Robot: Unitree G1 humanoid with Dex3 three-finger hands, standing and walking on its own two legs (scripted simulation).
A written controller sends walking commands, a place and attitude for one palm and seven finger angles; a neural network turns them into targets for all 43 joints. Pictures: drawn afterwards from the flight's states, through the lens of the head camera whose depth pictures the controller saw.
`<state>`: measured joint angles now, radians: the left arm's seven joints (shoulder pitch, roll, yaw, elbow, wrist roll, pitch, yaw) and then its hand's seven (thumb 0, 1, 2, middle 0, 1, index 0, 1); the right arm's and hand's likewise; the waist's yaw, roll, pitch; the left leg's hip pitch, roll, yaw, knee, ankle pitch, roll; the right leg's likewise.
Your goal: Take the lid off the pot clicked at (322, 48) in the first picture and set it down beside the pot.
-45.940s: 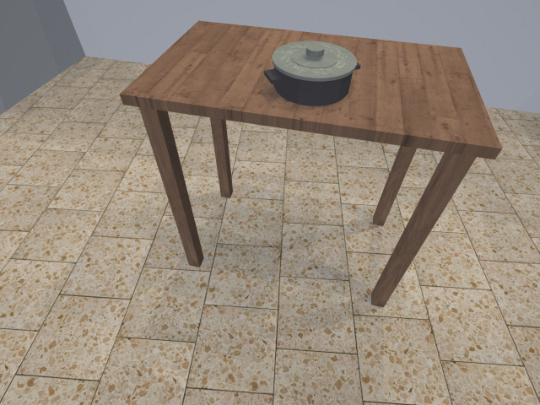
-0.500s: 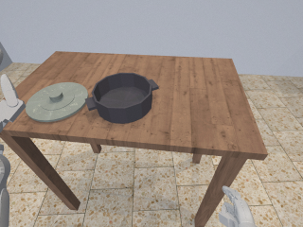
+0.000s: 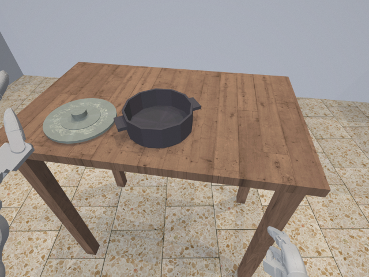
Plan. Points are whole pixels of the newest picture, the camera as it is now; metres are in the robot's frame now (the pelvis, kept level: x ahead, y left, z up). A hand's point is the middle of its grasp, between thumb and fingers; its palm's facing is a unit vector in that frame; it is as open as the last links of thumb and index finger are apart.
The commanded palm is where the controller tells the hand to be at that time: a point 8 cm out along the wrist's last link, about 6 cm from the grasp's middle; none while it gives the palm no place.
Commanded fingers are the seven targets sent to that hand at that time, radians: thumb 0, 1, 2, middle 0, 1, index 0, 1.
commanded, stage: step back with the hand held close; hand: left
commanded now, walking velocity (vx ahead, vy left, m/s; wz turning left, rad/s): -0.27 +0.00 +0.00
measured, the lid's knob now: (79, 112) +0.49 +0.39 +0.09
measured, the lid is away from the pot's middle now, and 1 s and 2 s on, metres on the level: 0.24 0.24 0.24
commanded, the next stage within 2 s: stop stepping back and stand still in 1.10 s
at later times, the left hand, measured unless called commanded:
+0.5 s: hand out of the picture +0.15 +0.26 +0.26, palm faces +0.41 -0.75 -0.52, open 7.4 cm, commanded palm +0.08 +0.33 +0.27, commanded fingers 0.00 0.90 0.90 -0.20 -0.30 -0.20 -0.30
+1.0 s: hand out of the picture +0.04 +0.29 +0.27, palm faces +0.42 -0.82 -0.38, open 7.4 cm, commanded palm -0.01 +0.36 +0.27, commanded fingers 0.00 0.90 0.90 -0.20 -0.30 -0.20 -0.30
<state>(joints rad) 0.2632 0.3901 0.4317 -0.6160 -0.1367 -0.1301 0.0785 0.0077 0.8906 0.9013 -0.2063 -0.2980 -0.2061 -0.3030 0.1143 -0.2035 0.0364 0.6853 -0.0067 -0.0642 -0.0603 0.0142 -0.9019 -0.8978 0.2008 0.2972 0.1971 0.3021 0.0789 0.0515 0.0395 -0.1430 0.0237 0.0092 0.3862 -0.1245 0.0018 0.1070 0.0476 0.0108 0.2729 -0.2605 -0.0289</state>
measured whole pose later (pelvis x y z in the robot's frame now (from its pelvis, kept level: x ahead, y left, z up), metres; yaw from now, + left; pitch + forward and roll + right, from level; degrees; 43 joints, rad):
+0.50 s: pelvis -0.05 +0.05 -0.01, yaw +0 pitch +1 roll -4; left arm 0.46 0.57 0.60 -0.87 -0.11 -0.19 0.13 0.01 0.89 0.90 -0.21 -0.30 -0.21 -0.30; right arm 0.19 -0.20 0.01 0.53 0.03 -0.02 -0.05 0.01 -0.90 -0.90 0.20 0.30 0.20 0.30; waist -0.01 0.02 0.05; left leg -0.45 0.01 0.02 0.51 -0.09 0.06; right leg -0.23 0.02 0.00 0.48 -0.27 0.01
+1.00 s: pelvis -0.14 +0.08 -0.01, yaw -2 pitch -1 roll -2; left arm 0.38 0.53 0.51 -0.88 -0.09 -0.19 0.14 0.01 0.89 0.90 -0.21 -0.30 -0.21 -0.30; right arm 0.20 -0.19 0.01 0.58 0.02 0.00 -0.04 0.01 -0.90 -0.90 0.20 0.30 0.20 0.30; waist 0.01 -0.05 0.00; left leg -0.55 -0.02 0.03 0.93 -0.42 -0.01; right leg -0.27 0.00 -0.01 0.52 -0.24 0.02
